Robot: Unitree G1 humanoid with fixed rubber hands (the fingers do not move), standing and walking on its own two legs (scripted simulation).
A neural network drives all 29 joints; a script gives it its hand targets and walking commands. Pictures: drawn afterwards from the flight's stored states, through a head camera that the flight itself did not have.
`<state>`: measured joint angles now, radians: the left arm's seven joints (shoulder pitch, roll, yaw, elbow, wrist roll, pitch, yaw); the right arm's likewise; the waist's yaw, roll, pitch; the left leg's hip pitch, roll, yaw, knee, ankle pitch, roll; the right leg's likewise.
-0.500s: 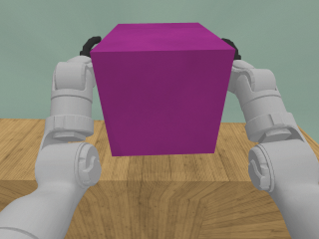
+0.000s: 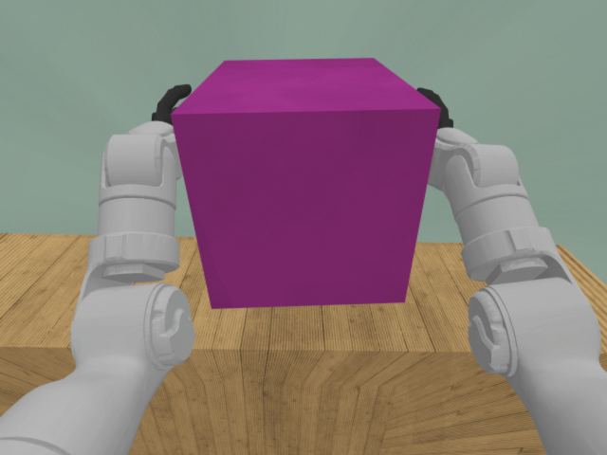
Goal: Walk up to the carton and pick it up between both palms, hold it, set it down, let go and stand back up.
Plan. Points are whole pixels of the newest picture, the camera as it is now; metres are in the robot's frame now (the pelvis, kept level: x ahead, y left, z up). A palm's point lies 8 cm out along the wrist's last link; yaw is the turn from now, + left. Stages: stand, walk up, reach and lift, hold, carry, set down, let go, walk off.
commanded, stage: hold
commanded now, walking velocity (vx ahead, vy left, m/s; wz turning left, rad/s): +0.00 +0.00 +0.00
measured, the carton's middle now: (303, 166) +0.40 +0.01 +0.29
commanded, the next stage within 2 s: none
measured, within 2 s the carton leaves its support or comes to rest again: neither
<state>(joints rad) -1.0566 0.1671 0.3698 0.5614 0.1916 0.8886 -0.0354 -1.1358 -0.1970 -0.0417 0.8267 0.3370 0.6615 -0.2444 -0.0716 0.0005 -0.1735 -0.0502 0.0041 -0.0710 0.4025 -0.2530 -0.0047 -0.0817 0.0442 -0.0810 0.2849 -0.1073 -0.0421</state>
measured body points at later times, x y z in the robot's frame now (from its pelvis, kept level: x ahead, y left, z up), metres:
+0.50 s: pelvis +0.00 +0.00 +0.00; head -0.10 +0.01 +0.44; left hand +0.38 +0.18 +0.34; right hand +0.38 -0.15 +0.34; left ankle -0.01 +0.12 -0.75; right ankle +0.04 -0.09 -0.75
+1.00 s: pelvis +0.01 +0.00 +0.00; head -0.10 +0.01 +0.44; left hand +0.38 +0.17 +0.34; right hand +0.38 -0.16 +0.34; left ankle -0.01 +0.12 -0.75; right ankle +0.04 -0.09 -0.75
